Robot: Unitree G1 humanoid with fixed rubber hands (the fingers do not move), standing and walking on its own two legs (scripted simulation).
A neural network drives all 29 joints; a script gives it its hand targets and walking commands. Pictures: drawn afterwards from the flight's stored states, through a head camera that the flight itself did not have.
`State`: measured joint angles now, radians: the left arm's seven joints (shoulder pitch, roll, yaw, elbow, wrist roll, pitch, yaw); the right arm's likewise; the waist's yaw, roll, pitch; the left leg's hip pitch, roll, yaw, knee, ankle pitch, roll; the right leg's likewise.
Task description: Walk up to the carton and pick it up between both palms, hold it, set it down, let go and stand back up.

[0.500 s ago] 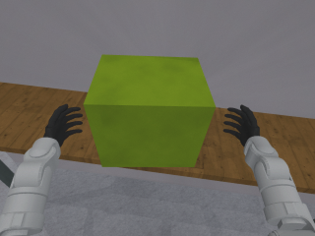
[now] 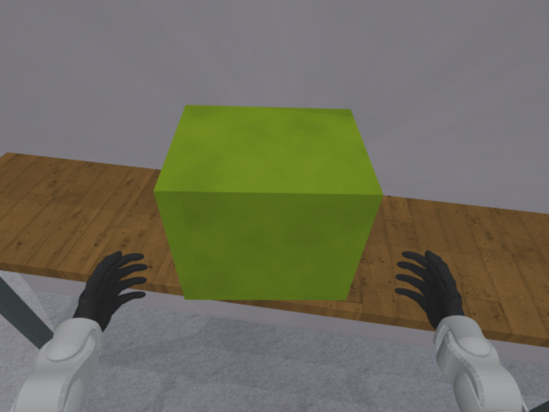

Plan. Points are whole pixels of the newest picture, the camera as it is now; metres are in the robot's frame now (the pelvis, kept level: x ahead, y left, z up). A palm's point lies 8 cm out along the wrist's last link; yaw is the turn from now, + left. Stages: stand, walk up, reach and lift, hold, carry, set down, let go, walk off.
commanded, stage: set down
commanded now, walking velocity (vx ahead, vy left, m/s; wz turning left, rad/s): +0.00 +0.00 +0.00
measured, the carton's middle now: (267, 204) +0.43 +0.03 +0.08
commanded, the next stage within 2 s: none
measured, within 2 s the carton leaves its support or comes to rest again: neither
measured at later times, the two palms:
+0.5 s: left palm (100, 368) +0.18 +0.24 +0.01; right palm (438, 366) +0.19 -0.22 +0.01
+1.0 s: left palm (101, 390) +0.16 +0.24 -0.01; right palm (442, 396) +0.16 -0.22 -0.02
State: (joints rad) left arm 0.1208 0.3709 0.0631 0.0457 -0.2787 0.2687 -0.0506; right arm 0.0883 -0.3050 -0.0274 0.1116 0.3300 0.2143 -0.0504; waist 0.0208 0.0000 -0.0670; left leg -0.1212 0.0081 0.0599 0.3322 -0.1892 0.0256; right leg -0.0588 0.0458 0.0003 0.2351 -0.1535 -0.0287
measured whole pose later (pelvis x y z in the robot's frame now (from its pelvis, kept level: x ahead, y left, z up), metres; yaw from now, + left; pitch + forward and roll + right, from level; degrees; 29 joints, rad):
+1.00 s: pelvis +0.00 +0.00 +0.00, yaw -2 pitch -2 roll -1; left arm 0.35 0.32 0.03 -0.02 -0.19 0.46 -0.02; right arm 0.38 -0.22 -0.02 0.05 0.20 0.33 -0.01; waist 0.05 -0.01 0.00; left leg -0.09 0.02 0.09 0.30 -0.18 0.02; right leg -0.06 0.05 0.03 0.24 -0.15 -0.03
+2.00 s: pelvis -0.01 -0.01 -0.01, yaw -1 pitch +2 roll +0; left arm 0.13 0.23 0.05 0.35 0.00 0.63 -0.03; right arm 0.12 -0.13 -0.03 0.56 0.09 0.30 0.03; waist 0.02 -0.03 0.05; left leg -0.26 0.02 0.07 0.44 -0.22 0.01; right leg -0.24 0.06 0.01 0.41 -0.22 -0.04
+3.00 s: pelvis -0.02 -0.01 -0.01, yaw +0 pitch +2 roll +0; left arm 0.14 0.21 -0.02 0.41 0.00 0.38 0.03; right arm 0.04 -0.15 -0.11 0.84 0.00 -0.07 0.07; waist 0.01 -0.04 0.04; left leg -0.27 0.02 0.07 0.46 -0.21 0.01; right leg -0.26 0.05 0.00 0.45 -0.22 -0.04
